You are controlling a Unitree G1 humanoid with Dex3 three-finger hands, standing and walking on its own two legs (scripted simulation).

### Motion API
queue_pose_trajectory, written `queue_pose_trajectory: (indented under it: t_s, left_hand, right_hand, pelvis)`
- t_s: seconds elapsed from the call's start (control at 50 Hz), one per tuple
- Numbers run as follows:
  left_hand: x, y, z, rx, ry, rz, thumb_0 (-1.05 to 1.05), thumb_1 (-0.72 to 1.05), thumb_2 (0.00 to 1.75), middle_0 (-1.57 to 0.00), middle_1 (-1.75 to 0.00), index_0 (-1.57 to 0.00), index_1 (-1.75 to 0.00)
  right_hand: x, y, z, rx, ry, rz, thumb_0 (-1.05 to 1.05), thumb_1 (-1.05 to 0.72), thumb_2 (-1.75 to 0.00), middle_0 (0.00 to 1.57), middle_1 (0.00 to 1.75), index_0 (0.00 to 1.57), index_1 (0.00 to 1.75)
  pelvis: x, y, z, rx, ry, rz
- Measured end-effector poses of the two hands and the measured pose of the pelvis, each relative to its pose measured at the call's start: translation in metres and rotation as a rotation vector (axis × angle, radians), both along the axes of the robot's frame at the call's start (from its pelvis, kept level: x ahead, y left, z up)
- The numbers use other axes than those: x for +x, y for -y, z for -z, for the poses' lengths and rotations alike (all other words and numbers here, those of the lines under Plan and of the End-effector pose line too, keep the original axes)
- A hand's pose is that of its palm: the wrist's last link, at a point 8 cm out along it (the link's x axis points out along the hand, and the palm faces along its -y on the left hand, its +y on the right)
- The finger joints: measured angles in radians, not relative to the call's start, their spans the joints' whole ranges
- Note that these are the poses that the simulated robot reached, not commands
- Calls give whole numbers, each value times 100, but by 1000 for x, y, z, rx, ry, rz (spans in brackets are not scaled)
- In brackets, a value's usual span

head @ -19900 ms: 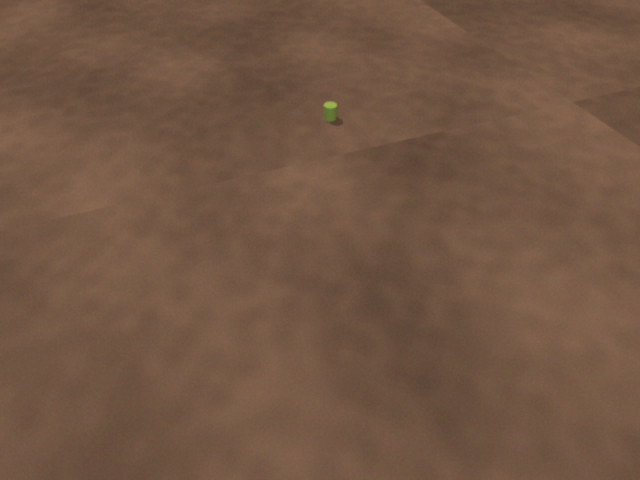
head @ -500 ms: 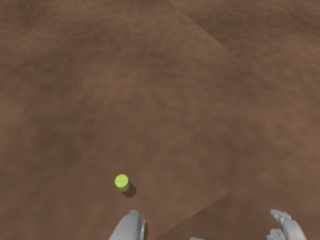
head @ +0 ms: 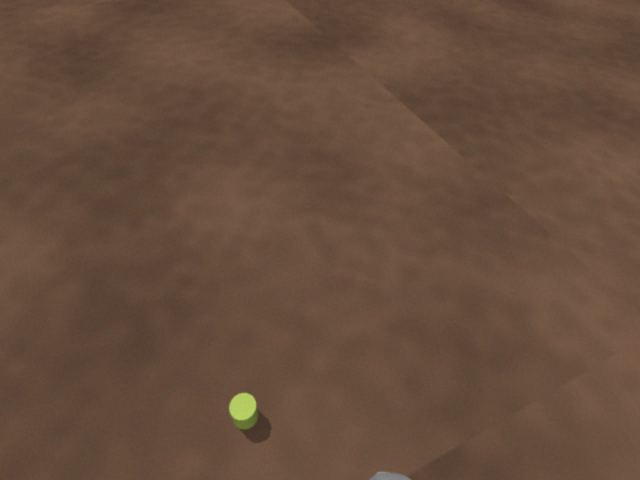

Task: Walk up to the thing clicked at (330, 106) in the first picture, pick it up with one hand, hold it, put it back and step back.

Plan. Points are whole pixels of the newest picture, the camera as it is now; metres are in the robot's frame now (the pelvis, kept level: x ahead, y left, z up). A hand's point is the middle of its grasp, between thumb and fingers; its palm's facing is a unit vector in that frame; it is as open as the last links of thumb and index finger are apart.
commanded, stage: walk up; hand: left
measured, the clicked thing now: (244, 411) +0.43 +0.21 -0.72
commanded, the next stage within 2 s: stand in 0.52 s
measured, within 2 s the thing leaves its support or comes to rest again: neither
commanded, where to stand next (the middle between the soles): +0.05 -0.03 m, yaw +0 degrees
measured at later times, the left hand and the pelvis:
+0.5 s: hand out of the picture +0.06 +0.27 -0.14, palm faces +0.02 -0.87 -0.50, open 7.3 cm; pelvis -0.04 -0.01 -0.03, yaw +4 degrees
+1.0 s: hand out of the picture +0.03 +0.23 -0.14, palm faces +0.03 -0.95 -0.31, open 7.3 cm; pelvis -0.06 -0.01 +0.01, yaw +3 degrees
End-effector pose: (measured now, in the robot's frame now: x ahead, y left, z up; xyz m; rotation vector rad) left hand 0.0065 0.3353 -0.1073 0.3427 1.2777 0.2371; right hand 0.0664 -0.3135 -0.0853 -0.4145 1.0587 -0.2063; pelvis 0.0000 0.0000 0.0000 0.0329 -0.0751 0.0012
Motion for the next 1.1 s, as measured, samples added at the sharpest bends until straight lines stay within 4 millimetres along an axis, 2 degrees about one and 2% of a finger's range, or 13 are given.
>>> queue_pose_trajectory:
  t_s: [0.08,0.14,0.2,0.26,0.34,0.44,0.56,0.62,0.68,0.74,0.82,0.92,1.1]
  left_hand:
    - [47,9,0,10,90,1,0,91,90,-20,-30,-20,-30]
    - [72,25,-1,26,131,14,0,91,90,-20,-29,-20,-30]
    - [86,41,4,63,158,53,0,91,90,-20,-30,-20,-30]
    - [89,55,6,81,158,90,0,91,90,-20,-30,-21,-30]
    - [84,62,1,102,179,104,0,91,89,-20,-30,-21,-31]
    - [60,46,-7,136,212,85,0,90,89,-20,-30,-21,-31]
    - [20,6,-5,136,173,8,0,90,89,-20,-30,-21,-31]
    - [11,-1,-5,99,170,-52,0,90,89,-20,-30,-21,-30]
    - [3,3,-2,54,149,-58,0,91,90,-20,-30,-21,-30]
    - [-2,13,3,12,114,-47,0,91,90,-20,-30,-20,-30]
    - [-1,34,10,-22,102,-15,0,91,90,-20,-30,-20,-30]
    - [5,52,7,-63,112,9,0,91,90,-20,-30,-21,-30]
    - [17,53,-5,-62,174,-1,0,91,89,-20,-30,-21,-30]
  right_hand:
    - [-4,15,2,-23,-50,19,1,-90,-89,20,30,21,31]
    - [2,28,14,-13,-87,29,1,-90,-90,20,30,21,31]
    - [14,45,36,13,-83,46,1,-90,-90,20,30,21,31]
    - [21,51,54,24,-85,62,1,-90,-90,20,30,21,30]
    - [14,47,67,50,-112,38,1,-91,-90,20,30,20,30]
    - [-18,34,73,82,-175,8,1,-91,-90,20,30,20,30]
    - [-84,16,54,53,-215,49,1,-91,-90,20,30,21,30]
    - [-116,6,37,27,-276,76,1,-91,-90,20,30,21,30]
    - [-126,3,23,20,-293,98,1,-90,-90,20,30,21,30]
    - [-117,4,18,15,-268,100,1,-90,-90,20,30,21,31]
    - [-89,7,25,25,-209,87,1,-90,-90,20,30,21,30]
    - [-56,-5,23,66,-122,48,1,-90,-90,20,30,20,30]
    - [-24,-18,17,102,-66,-4,1,-90,-90,20,30,21,30]
  pelvis:
    - [4,12,2,-12,9,2]
    - [1,23,7,-22,2,-2]
    - [0,36,22,-16,-15,2]
    - [-13,39,29,-24,-14,0]
    - [-30,36,30,-18,-29,-13]
    - [-42,26,30,-16,-37,-43]
    - [-46,4,25,-4,-23,-48]
    - [-47,5,13,-13,-12,-65]
    - [-47,5,3,-23,-7,-63]
    - [-46,6,0,-26,-4,-47]
    - [-49,8,3,-41,6,-45]
    - [-55,8,-4,-22,7,-53]
    - [-54,9,-11,-16,2,-56]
